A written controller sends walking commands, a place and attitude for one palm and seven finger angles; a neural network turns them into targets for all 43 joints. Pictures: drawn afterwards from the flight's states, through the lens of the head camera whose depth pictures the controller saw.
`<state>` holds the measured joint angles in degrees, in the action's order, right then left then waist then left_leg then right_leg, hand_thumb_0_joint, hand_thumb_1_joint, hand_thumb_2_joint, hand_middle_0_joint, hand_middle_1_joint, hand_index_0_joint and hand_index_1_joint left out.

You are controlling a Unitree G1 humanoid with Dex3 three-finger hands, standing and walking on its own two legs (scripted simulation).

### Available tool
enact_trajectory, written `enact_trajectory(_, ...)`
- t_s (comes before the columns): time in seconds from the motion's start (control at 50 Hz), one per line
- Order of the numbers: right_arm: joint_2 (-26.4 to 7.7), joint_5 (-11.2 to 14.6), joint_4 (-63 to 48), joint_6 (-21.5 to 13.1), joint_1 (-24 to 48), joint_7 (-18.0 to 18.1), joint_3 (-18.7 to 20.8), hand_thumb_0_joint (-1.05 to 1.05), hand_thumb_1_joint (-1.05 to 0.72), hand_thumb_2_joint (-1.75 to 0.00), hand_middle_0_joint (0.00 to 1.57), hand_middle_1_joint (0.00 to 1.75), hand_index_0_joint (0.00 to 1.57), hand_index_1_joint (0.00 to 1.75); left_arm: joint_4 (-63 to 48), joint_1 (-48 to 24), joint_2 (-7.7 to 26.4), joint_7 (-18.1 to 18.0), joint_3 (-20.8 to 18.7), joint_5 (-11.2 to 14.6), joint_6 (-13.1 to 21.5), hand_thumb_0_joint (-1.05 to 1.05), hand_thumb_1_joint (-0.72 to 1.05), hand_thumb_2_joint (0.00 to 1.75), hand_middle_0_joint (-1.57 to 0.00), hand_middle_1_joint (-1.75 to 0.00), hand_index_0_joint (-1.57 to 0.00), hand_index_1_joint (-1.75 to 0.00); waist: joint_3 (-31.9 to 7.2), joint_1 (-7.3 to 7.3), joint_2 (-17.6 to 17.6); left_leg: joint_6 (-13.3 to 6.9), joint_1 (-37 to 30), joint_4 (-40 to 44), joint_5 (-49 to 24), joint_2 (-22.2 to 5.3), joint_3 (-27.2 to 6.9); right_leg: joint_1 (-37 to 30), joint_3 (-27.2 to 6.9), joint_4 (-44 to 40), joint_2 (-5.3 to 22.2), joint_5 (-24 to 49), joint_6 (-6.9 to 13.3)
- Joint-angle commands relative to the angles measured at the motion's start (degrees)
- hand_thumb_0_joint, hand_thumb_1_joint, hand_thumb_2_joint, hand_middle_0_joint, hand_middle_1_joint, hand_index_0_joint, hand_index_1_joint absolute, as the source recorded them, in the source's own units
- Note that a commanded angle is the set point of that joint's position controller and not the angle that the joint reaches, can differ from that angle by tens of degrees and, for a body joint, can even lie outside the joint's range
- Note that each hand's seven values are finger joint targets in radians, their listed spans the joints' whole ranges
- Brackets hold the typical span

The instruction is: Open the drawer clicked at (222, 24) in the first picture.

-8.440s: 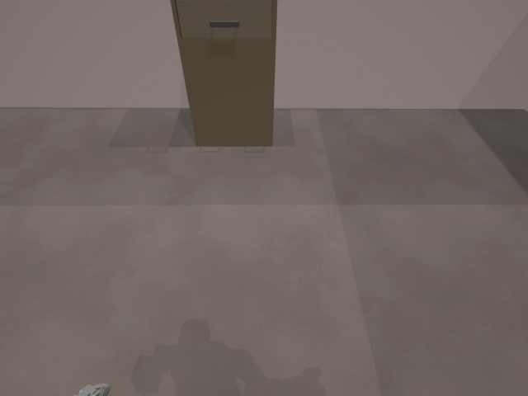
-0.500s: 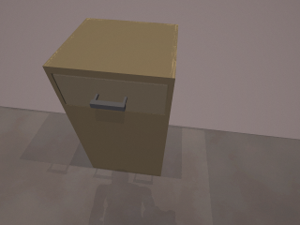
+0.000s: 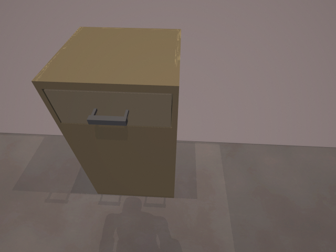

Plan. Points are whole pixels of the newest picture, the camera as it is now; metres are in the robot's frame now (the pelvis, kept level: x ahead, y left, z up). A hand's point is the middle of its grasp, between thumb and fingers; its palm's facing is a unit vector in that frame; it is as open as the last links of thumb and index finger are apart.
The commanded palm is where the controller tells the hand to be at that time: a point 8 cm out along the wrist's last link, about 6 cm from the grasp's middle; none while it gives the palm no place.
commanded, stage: look again from close up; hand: left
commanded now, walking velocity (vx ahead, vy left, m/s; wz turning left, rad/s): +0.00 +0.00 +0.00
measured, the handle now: (109, 116) +0.55 +0.23 -0.03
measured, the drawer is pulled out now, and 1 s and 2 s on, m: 0.00 0.00 0.00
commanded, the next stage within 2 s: raise the hand with hooked fingers in 0.20 s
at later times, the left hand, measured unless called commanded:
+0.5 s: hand (80, 228) +0.19 +0.22 -0.04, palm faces -0.03 -0.69 -0.73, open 7.6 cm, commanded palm +0.13 +0.24 -0.04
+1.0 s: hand (75, 208) +0.22 +0.23 +0.00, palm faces +0.13 -0.05 -0.99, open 10.2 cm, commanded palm +0.18 +0.23 +0.03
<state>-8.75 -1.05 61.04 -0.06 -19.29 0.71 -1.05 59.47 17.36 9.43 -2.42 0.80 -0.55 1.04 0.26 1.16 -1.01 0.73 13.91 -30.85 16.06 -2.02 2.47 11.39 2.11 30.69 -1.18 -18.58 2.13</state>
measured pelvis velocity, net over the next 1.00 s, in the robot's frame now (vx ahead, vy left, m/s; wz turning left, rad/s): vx -0.02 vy -0.02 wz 0.02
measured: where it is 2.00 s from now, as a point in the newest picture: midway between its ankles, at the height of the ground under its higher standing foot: outside the picture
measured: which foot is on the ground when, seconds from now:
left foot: down 0.00-1.00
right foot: down 0.00-1.00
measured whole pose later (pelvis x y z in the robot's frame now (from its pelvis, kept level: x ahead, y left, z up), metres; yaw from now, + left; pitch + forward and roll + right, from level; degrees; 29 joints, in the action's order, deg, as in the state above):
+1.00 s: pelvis -0.02 -0.02 -0.05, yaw +1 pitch +9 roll +1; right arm -11.1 -3.4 32.5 5.6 -3.9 0.1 -0.9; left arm 0.6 12.9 21.9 -23.0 2.1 -57.2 -0.9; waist -6.1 -4.2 -3.8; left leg 1.9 38.0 -52.4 23.2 -1.8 1.3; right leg 36.3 3.4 55.1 0.0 -27.9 3.5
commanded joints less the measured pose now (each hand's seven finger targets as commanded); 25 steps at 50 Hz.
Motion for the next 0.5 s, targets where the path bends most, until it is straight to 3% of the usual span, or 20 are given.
enact_trajectory(0.0, -5.28, 0.06, -2.08, -1.16, -1.21, 0.4, 0.76, 0.0, -0.9, -0.9, 0.2, 0.3, 0.2, 0.3, -2.04, 2.83, 5.74, 0.09, -1.21, 0.06, 0.63, 0.0, 0.9, 0.9, -0.2, -0.3, -0.2, -0.3, 4.83, -1.35, 2.18, -2.8, 2.22, 6.77, -3.94, -3.06, -3.87, 2.23, -6.85, -8.37, 5.57, 2.94, 1.13)
enact_trajectory(0.26, -5.4, 0.29, 0.71, -1.55, -0.84, 0.98, 0.75, 0.0, -0.9, -0.9, 0.2, 0.3, 0.2, 0.3, 0.01, 2.67, 5.49, 0.16, -1.42, -0.08, 0.45, 0.0, 0.9, 0.9, -0.2, -0.3, -0.2, -0.3, 2.19, -1.3, 0.5, -2.98, -1.78, 6.62, -12.04, -3.94, -3.72, -0.44, -5.31, -5.98, 5.73, 13.2, 0.45)
enact_trajectory(0.28, -6.96, 0.94, -3.68, -1.79, 6.55, 0.79, 1.67, 0.0, -0.9, -0.9, 0.2, 0.3, 0.2, 0.3, 2.0, 7.44, 6.67, -2.08, -1.91, -0.6, 1.42, 0.0, 0.9, 0.9, -0.2, -0.3, -0.2, -0.3, 5.49, -3.93, 2.57, -0.85, 2.55, -6.02, -13.24, -4.09, -1.68, 1.89, -10.85, -8.74, 10.55, 39.0, -1.48)
enact_trajectory(0.3, -15.96, 3.32, -22.89, -10.79, 5.87, 2.58, 2.22, 0.0, -0.9, -0.9, 0.2, 0.3, 0.2, 0.3, -87.01, -37.56, 27.05, -3.15, -2.79, -9.58, 10.69, 0.0, 0.88, 0.89, -0.2, -0.32, -0.2, -0.32, -23.91, 1.85, -16.59, -3.58, -13.38, 3.92, -25.12, 1.94, -1.47, -0.48, -9.74, -1.0, 3.82, 33.87, 1.51)
enact_trajectory(0.32, -10.47, 2.17, -19.56, -16.81, 8.51, 4.93, 1.57, 0.0, -0.9, -0.9, 0.2, 0.3, 0.2, 0.3, -70.56, -8.87, 21.36, -7.29, -4.17, -11.12, 5.87, 0.0, 0.85, 0.88, -0.2, -0.33, -0.2, -0.33, -22.19, -3.37, -25.91, -2.63, -21.02, 5.28, -37.99, -0.97, -3.1, 4.11, -2.87, 4.11, 2.01, 16.04, 2.03)
enact_trajectory(0.34, -9.87, 2.82, -15.93, -18.35, 7.99, 5.24, 2.86, 0.0, -0.9, -0.9, 0.2, 0.3, 0.2, 0.3, -67.7, -5.49, 14.59, -10.42, -1.94, -7.82, 1.33, 0.0, 0.83, 0.87, -0.21, -0.34, -0.21, -0.34, -17.66, -1.43, -18.56, -0.04, -14.31, 4.23, -33.41, -1.94, -2.9, 8.51, 0.92, 4.54, 1.48, 5.9, 0.55)
enact_trajectory(0.36, -7.23, 3.96, -15.96, -18.32, 8.68, 5.33, 2.42, 0.0, -0.9, -0.9, 0.2, 0.3, 0.2, 0.3, -54.25, 11.09, 0.84, -10.37, 5.98, -9.53, -4.9, 0.0, 0.81, 0.86, -0.21, -0.36, -0.21, -0.36, -9.71, -0.7, -10.51, -1.64, -7.87, 5.6, -28.17, -2.34, -3.31, 11.31, 2.07, 4.89, 1.19, 2.92, -0.58)
enact_trajectory(0.38, -9.79, 3.36, -21.28, -18.48, 11.29, 4.24, 2.72, 0.0, -0.9, -0.9, 0.2, 0.3, 0.2, 0.3, -67.08, 0.04, 3.77, -10.51, 6.53, -12.16, -4.05, 0.0, 0.78, 0.85, -0.21, -0.37, -0.21, -0.37, -4.69, -0.87, -6.12, -1.73, -3.24, 4.13, -22.99, -1.49, -4.53, 11.34, 1.37, 2.46, 1.92, 6.7, -0.41)
enact_trajectory(0.4, -11.78, 2.01, -21.99, -17.66, 11.63, 4.06, 3.59, 0.0, -0.9, -0.9, 0.2, 0.3, 0.2, 0.3, -65.84, 1.78, 8.57, -12.09, 4.01, -18.55, -3.48, 0.0, 0.76, 0.84, -0.21, -0.39, -0.21, -0.39, -5.54, 0.84, -1.3, -2.46, -1.29, 1.22, -17.99, -0.3, -4.09, 14.28, 0.26, 1.21, 0.97, 7.97, 0.04)
enact_trajectory(0.42, -12.08, 0.81, -24.12, -16.62, 11.72, 3.6, 3.6, 0.0, -0.9, -0.9, 0.2, 0.3, 0.2, 0.3, -63.85, 4.28, 7.92, -13.53, 5.61, -23.73, -3.2, 0.0, 0.74, 0.83, -0.21, -0.4, -0.21, -0.4, -3.91, 0.88, 2.55, -2.69, 2.26, -0.96, -15.18, 0.75, -4.17, 16.84, 1.01, 2.03, 0.8, 7.39, 0.19)
enact_trajectory(0.46, -12.21, -0.27, -29.42, -13.62, 12.39, 1.99, 4.5, 0.0, -0.9, -0.9, 0.2, 0.3, 0.2, 0.3, -59.7, 13.54, 5.76, -15.44, 7.12, -33.81, -4.72, 0.0, 0.69, 0.81, -0.22, -0.43, -0.22, -0.43, -6.56, -1.77, 10.43, -2.41, 5.78, -3.82, -14.48, 1.5, -3.66, 18.23, 1.7, 4.68, -0.33, 5.03, 0.36)
enact_trajectory(0.48, -12.24, -0.96, -31.13, -11.62, 13.92, 1.29, 5.25, 0.0, -0.9, -0.9, 0.2, 0.3, 0.2, 0.3, -56.98, 18.44, 4.67, -16.46, 7.65, -38.66, -4.91, 0.0, 0.67, 0.8, -0.22, -0.45, -0.22, -0.45, -4.9, -3.42, 14.44, -2.09, 9.11, -4.83, -12.07, 1.85, -3.08, 19.33, 1.2, 5.13, -0.74, 3.62, 0.52)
